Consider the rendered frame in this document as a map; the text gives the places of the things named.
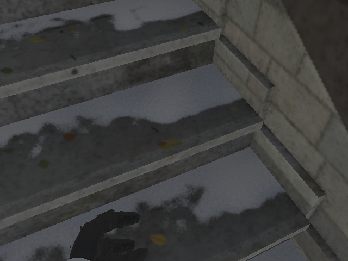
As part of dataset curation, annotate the left robot hand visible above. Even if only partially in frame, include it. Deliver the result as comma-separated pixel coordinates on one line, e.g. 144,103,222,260
69,209,148,261

